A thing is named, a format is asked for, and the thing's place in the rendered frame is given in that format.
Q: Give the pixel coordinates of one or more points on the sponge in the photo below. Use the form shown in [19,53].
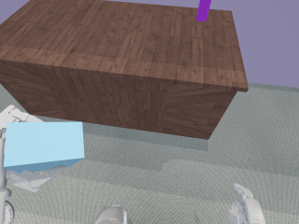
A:
[40,146]

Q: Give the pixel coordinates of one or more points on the robot left hand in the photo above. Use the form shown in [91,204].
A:
[27,179]

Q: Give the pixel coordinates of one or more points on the table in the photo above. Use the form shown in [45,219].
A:
[145,67]

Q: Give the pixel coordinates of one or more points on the left robot thigh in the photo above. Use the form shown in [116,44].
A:
[113,215]

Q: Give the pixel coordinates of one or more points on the robot left forearm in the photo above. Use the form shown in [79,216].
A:
[7,212]

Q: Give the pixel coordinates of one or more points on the robot right hand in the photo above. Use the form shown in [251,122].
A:
[250,209]

